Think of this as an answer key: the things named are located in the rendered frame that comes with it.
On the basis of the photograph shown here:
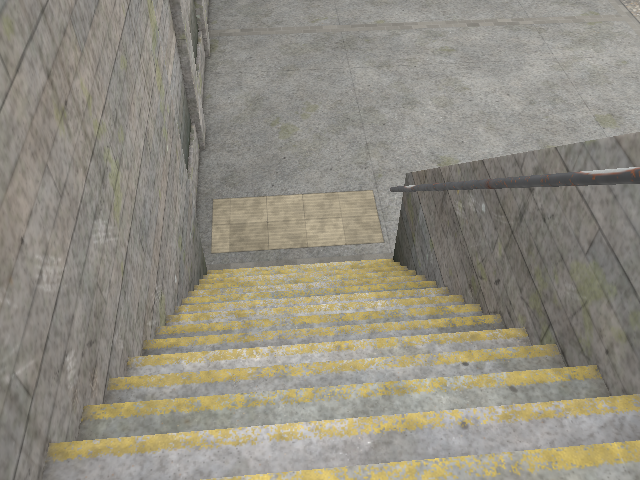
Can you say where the stairs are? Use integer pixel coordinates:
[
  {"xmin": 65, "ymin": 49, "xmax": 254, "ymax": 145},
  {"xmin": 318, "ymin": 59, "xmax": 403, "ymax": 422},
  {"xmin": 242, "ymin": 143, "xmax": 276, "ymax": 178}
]
[{"xmin": 42, "ymin": 258, "xmax": 640, "ymax": 480}]

